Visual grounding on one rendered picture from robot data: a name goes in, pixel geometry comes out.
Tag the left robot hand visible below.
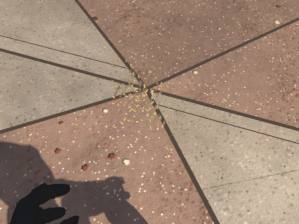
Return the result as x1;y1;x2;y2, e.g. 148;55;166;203
8;183;79;224

